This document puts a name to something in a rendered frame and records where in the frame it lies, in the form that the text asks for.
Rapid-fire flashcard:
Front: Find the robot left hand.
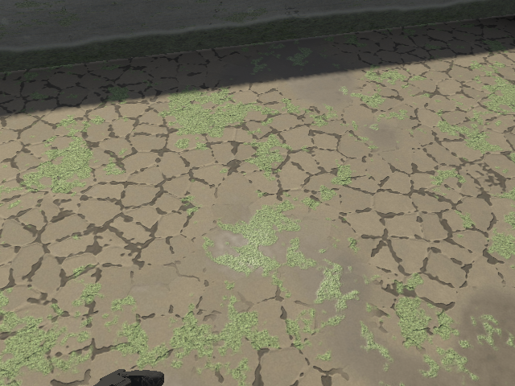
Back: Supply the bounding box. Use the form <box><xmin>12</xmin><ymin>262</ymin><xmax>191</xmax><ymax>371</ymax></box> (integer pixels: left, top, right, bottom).
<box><xmin>93</xmin><ymin>369</ymin><xmax>164</xmax><ymax>386</ymax></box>

